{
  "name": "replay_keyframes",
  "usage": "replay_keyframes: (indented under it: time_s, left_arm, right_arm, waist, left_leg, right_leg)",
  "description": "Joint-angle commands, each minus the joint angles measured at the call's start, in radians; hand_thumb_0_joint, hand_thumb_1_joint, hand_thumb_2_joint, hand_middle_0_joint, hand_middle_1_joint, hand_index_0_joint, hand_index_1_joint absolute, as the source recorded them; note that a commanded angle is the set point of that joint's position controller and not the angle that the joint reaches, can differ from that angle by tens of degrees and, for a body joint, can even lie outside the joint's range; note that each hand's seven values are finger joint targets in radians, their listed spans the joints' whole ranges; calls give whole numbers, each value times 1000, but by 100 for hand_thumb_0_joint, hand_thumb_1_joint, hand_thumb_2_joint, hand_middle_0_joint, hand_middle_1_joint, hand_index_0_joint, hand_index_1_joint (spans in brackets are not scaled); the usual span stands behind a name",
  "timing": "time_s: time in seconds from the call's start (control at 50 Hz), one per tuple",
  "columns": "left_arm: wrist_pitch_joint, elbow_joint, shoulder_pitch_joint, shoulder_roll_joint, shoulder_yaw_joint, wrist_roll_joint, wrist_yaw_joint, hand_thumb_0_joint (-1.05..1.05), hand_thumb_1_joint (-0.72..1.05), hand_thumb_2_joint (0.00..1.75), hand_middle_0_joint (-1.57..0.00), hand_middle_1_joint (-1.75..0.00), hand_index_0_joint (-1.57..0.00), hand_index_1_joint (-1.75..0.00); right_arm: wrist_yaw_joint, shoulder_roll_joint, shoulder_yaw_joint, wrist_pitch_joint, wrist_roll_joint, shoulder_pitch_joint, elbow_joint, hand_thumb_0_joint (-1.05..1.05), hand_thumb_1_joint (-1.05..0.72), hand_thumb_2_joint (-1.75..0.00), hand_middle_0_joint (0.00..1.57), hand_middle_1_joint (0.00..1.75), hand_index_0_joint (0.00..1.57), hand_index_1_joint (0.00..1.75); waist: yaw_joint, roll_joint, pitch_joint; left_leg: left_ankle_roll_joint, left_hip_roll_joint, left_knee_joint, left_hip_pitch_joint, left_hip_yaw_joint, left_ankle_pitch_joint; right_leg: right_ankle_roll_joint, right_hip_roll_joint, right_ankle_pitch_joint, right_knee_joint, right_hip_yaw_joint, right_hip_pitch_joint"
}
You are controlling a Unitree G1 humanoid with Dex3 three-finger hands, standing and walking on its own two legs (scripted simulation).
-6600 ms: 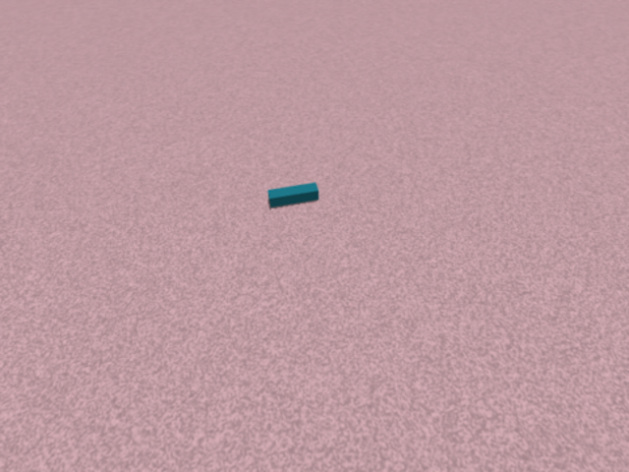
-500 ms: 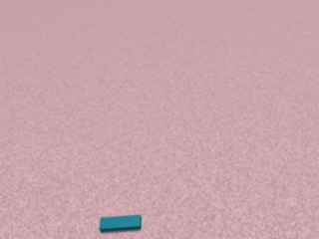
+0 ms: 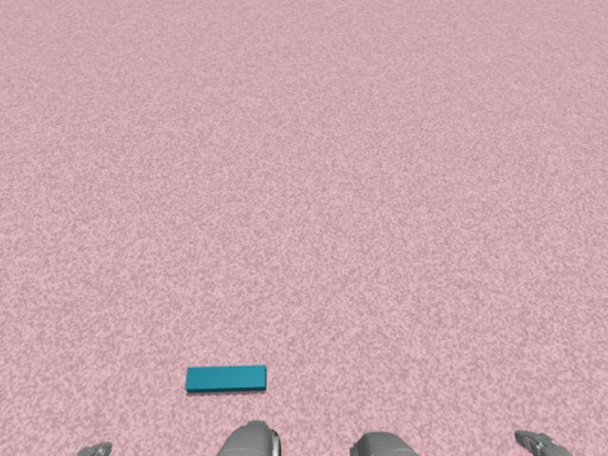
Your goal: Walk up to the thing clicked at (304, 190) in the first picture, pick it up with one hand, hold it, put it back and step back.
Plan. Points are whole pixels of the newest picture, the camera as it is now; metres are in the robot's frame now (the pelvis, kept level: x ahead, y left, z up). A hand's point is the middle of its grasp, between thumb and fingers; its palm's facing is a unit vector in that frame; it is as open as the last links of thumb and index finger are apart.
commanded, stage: walk up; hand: left
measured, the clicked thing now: (227, 379) +0.37 +0.23 -0.72
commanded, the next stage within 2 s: none
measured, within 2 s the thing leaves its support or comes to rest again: neither
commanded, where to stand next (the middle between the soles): -0.01 +0.01 m, yaw +1 degrees
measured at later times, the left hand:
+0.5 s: hand out of the picture -0.03 +0.27 -0.13, palm faces -0.04 -0.92 -0.39, open 7.4 cm
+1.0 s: hand out of the picture +0.06 +0.22 -0.13, palm faces -0.02 -0.88 -0.47, open 7.4 cm
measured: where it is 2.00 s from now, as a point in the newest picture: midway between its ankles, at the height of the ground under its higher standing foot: outside the picture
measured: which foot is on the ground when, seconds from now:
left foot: down 0.00-0.34, up 0.36-0.54, down 0.56-0.94, up 0.96-1.00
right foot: up 0.00-0.26, down 0.28-0.60, up 0.62-0.90, down 0.92-1.00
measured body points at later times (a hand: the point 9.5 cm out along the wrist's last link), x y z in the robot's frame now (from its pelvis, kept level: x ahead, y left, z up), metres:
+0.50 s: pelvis -0.05 +0.00 +0.02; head -0.04 -0.01 +0.46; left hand -0.03 +0.32 -0.10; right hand +0.00 -0.33 -0.11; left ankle -0.03 +0.12 -0.69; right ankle -0.10 -0.11 -0.72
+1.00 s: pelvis -0.05 -0.05 -0.01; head -0.01 -0.08 +0.44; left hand +0.06 +0.27 -0.10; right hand +0.03 -0.37 -0.14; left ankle -0.06 +0.09 -0.69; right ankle +0.07 -0.17 -0.72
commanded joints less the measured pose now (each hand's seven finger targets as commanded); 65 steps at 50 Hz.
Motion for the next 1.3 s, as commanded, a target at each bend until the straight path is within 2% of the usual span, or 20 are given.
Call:
replay_keyframes:
  time_s: [0.0,0.14,0.22,0.26,0.3,0.34,0.4,0.48,0.52,0.58,0.62,0.68,0.82,0.88,0.92,0.96,1.06,1.16,1.22,1.28]
  left_arm:
    - [24,-39,136,200,56,0,20,0,90,90,-20,-30,-20,-30]
    - [3,-23,164,178,65,29,-12,0,90,90,-20,-30,-20,-30]
    - [-19,6,221,185,80,48,-27,0,90,90,-20,-30,-20,-30]
    - [-22,46,293,182,93,66,-37,0,90,90,-20,-30,-20,-30]
    - [-21,-2,234,260,122,96,-42,0,90,90,-20,-30,-20,-30]
    - [-24,-104,8,306,107,91,-49,0,90,90,-20,-30,-20,-30]
    - [-51,-81,18,170,80,77,-35,0,90,90,-20,-30,-20,-30]
    - [-48,-84,189,231,99,78,-55,0,90,90,-20,-30,-20,-30]
    - [-46,-113,161,235,90,63,-63,0,90,90,-20,-30,-20,-30]
    - [-50,-133,225,121,59,48,-67,0,90,90,-20,-30,-20,-30]
    - [-60,-141,122,255,81,58,-55,0,90,90,-20,-30,-20,-30]
    - [-68,-120,170,220,82,48,-75,0,90,90,-20,-30,-20,-30]
    - [-83,-46,206,176,72,7,-15,0,90,90,-20,-30,-20,-30]
    - [-77,-10,267,226,93,17,18,0,90,90,-20,-30,-20,-30]
    - [-89,-30,279,330,117,44,28,0,90,90,-20,-30,-20,-30]
    - [-82,-98,122,342,111,43,37,0,90,90,-20,-30,-20,-30]
    - [-80,-99,80,282,115,48,43,0,90,90,-20,-30,-20,-30]
    - [-85,-121,67,277,122,76,26,0,90,90,-20,-30,-20,-30]
    - [-66,-124,38,307,127,93,6,0,90,90,-20,-30,-20,-30]
    - [-40,-113,28,276,110,72,5,0,90,90,-20,-30,-20,-30]
  right_arm:
    - [-37,-304,-88,-12,8,26,-108,0,-90,-90,20,30,20,30]
    - [-24,-244,-77,-21,-11,18,-136,0,-90,-90,20,30,20,30]
    - [-14,-294,-85,-11,-29,21,-139,0,-90,-90,20,30,20,30]
    - [-16,-294,-84,-3,-24,8,-143,0,-90,-90,20,30,20,30]
    - [-24,-199,-56,-10,-1,19,-140,0,-90,-90,20,30,20,30]
    - [-44,-267,-83,-28,4,-30,-116,0,-90,-90,20,30,20,30]
    - [-28,-183,-48,-49,17,81,-68,0,-90,-90,20,30,20,30]
    - [-20,-205,-33,-85,12,58,-92,0,-90,-90,20,30,20,30]
    - [-23,-197,-49,-107,0,166,-68,0,-90,-90,20,30,20,30]
    - [-30,-362,-105,-133,-30,292,-78,0,-90,-90,20,30,20,30]
    - [-19,-363,-111,-130,2,286,-88,0,-90,-90,20,30,20,30]
    - [-16,-263,-67,-139,3,242,-111,0,-90,-90,20,30,20,30]
    - [3,-237,-51,-51,-10,113,-167,0,-90,-90,20,30,20,30]
    - [10,-210,-53,5,3,70,-204,0,-90,-90,20,30,20,30]
    - [3,-134,-38,26,14,182,-189,0,-90,-90,20,30,20,30]
    - [-10,-227,-75,62,2,262,-152,0,-90,-90,20,30,20,30]
    - [16,-270,-96,64,-7,290,-123,0,-90,-90,20,30,20,30]
    - [27,-256,-77,46,-5,270,-92,0,-90,-90,20,30,20,30]
    - [39,-246,-71,31,1,299,-55,0,-90,-90,20,30,20,30]
    - [38,-245,-86,28,-23,424,12,0,-90,-90,20,30,20,30]
  waist:
    - [-14,189,-319]
    - [-26,173,-363]
    - [-19,219,-336]
    - [13,192,-261]
    - [24,-136,-152]
    - [11,-174,-14]
    - [-33,-114,-114]
    - [61,-176,-186]
    - [-8,-117,-224]
    - [-43,180,-274]
    - [-65,80,-131]
    - [-25,108,-71]
    - [-12,278,-130]
    - [25,159,-179]
    - [34,-186,-230]
    - [-12,-120,-224]
    - [-24,-150,-320]
    - [11,-258,-316]
    - [-7,-310,-277]
    - [-86,-91,-239]
  left_leg:
    - [232,328,-256,138,-348,557]
    - [161,214,-279,279,-244,-148]
    - [186,290,-316,154,-292,-306]
    - [113,235,-298,-26,-237,-331]
    - [-25,28,48,-244,-60,-397]
    - [-32,7,314,54,-94,-293]
    - [-15,-65,274,-21,-56,-195]
    - [-26,-44,-62,-30,69,-231]
    - [-6,-40,-325,133,69,-102]
    - [167,373,-401,652,-632,-220]
    - [291,449,-455,370,-656,-312]
    - [170,252,-433,294,-305,-74]
    - [139,124,-206,7,-47,385]
    - [79,58,-10,-68,-38,104]
    - [9,-80,345,-137,-51,-380]
    - [3,-42,613,-72,-177,-414]
    - [-30,-48,697,-131,-198,-225]
    - [-50,-27,393,-103,-58,-297]
    - [-17,-11,123,82,48,-453]
    - [19,-22,-123,335,79,-234]
  right_leg:
    - [-23,82,-119,422,108,-37]
    - [20,62,6,77,43,-89]
    - [-16,32,-109,-250,-44,78]
    - [-57,42,62,-440,-66,226]
    - [-184,-196,-155,-645,371,154]
    - [-284,-366,-265,-728,475,-370]
    - [-175,-157,499,-561,119,6]
    - [-167,-141,362,-480,126,278]
    - [-152,-156,358,-366,109,263]
    - [-31,47,-30,143,-42,-428]
    - [-45,-67,1,173,89,-370]
    - [-34,-65,143,72,57,-301]
    - [12,-2,366,-211,-126,101]
    - [5,8,468,-341,-129,221]
    - [-103,-341,614,-553,290,202]
    - [-228,-433,279,-603,455,3]
    - [-131,-269,-2,-568,206,78]
    - [-148,-236,-144,-567,110,103]
    - [-151,-242,-196,-572,77,-57]
    - [-58,-189,-247,-397,3,-296]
